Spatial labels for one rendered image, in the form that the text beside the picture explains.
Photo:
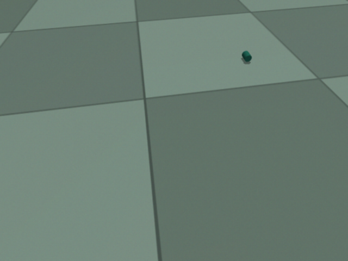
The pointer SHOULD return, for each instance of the can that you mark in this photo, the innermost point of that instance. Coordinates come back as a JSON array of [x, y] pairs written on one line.
[[247, 57]]

